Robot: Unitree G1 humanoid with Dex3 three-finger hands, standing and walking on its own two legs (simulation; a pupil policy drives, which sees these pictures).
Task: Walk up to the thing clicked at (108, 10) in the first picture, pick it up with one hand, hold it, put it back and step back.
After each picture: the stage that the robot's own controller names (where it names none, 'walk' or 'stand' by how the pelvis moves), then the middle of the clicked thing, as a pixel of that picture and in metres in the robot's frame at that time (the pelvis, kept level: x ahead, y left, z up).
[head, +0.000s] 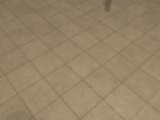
stand; (108, 2) +2.11 -0.47 -0.65
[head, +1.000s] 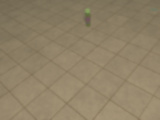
walk; (87, 17) +2.01 -0.03 -0.61
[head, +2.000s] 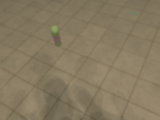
walk; (56, 36) +1.37 +0.30 -0.64
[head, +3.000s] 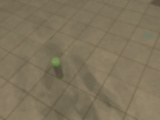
walk; (57, 68) +0.88 +0.23 -0.65
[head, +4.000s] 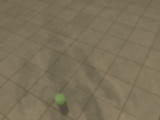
walk; (62, 105) +0.57 +0.21 -0.64
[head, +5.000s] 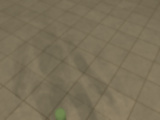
stand; out of the picture +0.45 +0.15 -0.64
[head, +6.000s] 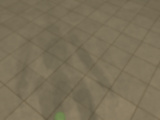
stand; out of the picture +0.42 +0.13 -0.65
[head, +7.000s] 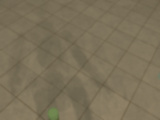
stand; (54, 119) +0.43 +0.16 -0.64
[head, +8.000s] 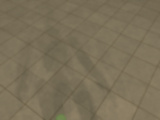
stand; out of the picture +0.42 +0.15 -0.66
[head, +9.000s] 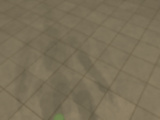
stand; out of the picture +0.42 +0.16 -0.66
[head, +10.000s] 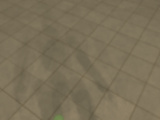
stand; out of the picture +0.41 +0.16 -0.66
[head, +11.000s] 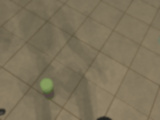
go down; (48, 90) +0.46 +0.14 -0.52
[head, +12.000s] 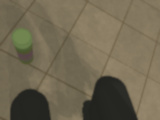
go down; (24, 49) +0.52 +0.16 -0.27
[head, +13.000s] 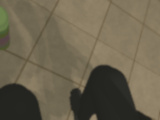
close in; out of the picture +0.51 +0.17 -0.23
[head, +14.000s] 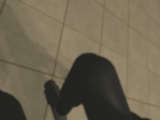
close in; out of the picture +0.51 +0.21 -0.18
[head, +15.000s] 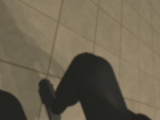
lift; out of the picture +0.49 +0.21 -0.19
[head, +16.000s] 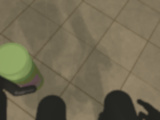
lift; (25, 73) +0.34 +0.17 +0.00
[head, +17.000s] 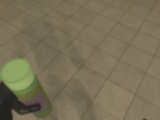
hold; (32, 93) +0.29 +0.16 +0.05
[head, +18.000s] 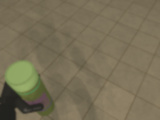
hold; (35, 93) +0.30 +0.15 +0.04
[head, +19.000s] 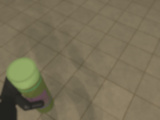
crouch; (35, 90) +0.31 +0.15 +0.04
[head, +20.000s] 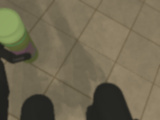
crouch; (19, 42) +0.45 +0.14 -0.03
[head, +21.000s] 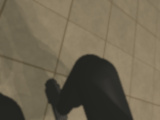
lower; out of the picture +0.48 +0.21 -0.19
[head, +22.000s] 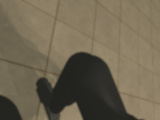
lower; out of the picture +0.48 +0.22 -0.19
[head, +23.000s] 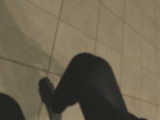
lower; out of the picture +0.48 +0.21 -0.19
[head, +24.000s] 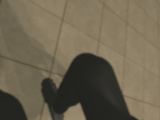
lower; out of the picture +0.48 +0.21 -0.19
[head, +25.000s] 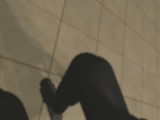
loosen; out of the picture +0.47 +0.19 -0.19
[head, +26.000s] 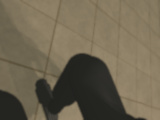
withdraw; out of the picture +0.47 +0.18 -0.20
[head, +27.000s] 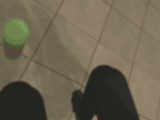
stand; (14, 43) +0.47 +0.15 -0.22
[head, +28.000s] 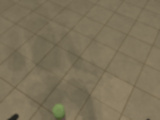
stand; (59, 115) +0.40 +0.11 -0.56
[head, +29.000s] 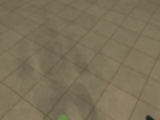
stand; out of the picture +0.39 +0.11 -0.60
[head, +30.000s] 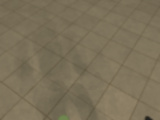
stand; out of the picture +0.39 +0.10 -0.60
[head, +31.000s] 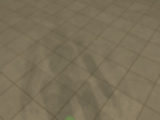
walk; out of the picture +0.41 +0.10 -0.65
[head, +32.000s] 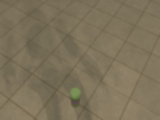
walk; (75, 98) +0.48 +0.03 -0.64
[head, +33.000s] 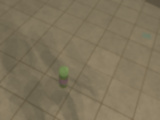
walk; (63, 77) +0.67 +0.06 -0.63
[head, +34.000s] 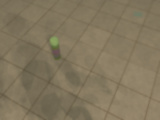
walk; (55, 49) +0.96 +0.22 -0.62
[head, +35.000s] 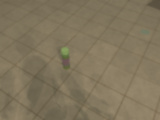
stand; (65, 58) +1.03 +0.13 -0.64
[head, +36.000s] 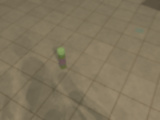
stand; (62, 58) +1.05 +0.17 -0.66
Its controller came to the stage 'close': yes
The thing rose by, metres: 0.70
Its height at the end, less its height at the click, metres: +0.00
